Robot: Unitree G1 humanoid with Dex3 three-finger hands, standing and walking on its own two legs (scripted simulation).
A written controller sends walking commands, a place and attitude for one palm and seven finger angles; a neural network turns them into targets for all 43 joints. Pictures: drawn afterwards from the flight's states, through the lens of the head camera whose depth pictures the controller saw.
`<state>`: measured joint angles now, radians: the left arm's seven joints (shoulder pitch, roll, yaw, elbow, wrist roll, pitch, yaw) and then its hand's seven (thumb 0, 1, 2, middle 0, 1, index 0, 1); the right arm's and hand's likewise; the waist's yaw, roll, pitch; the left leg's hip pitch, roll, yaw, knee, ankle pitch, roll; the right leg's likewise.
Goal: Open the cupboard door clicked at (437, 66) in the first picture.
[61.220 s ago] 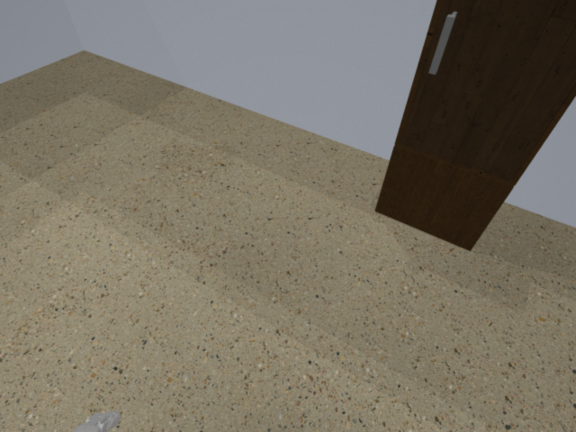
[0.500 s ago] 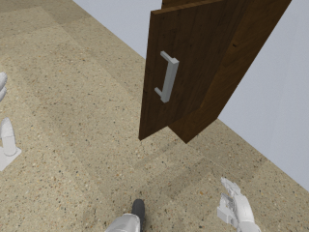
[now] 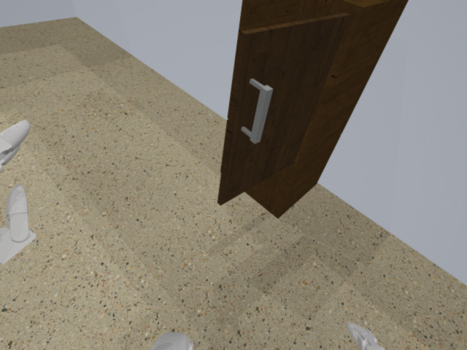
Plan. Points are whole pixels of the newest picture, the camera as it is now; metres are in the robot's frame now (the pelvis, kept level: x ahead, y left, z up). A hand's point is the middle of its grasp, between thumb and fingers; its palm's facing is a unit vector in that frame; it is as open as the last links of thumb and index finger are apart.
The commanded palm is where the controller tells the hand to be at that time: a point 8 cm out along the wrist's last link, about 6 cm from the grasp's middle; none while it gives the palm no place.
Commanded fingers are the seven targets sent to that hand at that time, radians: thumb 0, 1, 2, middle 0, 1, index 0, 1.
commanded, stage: stop stepping back and stand still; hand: left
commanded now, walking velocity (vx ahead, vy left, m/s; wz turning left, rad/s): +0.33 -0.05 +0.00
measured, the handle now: (254, 112) +0.67 +0.01 +0.07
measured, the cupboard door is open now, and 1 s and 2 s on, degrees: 84 84 84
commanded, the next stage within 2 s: let the arm hang, fingers relaxed in 0.98 s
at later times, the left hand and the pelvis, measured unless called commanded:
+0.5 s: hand (13, 235) +0.18 +0.28 +0.18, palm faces +0.42 -0.73 -0.54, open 7.4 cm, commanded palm +0.12 +0.32 +0.19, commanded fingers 0.00 0.90 0.90 -0.20 -0.30 -0.20 -0.30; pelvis -0.02 +0.02 +0.00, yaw +0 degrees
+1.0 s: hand (23, 222) +0.21 +0.30 +0.16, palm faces +0.37 -0.76 -0.53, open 7.4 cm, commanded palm +0.15 +0.33 +0.19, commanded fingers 0.00 0.90 0.90 -0.20 -0.30 -0.20 -0.30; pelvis +0.01 +0.03 +0.01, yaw +1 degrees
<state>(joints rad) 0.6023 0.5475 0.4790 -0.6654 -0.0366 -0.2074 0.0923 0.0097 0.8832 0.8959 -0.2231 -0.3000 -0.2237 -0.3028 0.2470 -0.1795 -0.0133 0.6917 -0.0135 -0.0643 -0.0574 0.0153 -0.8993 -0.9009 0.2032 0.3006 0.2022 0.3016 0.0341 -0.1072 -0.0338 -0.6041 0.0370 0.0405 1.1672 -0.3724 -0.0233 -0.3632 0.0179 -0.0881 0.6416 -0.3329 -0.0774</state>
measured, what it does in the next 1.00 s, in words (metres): steps on the spot: left foot, then right foot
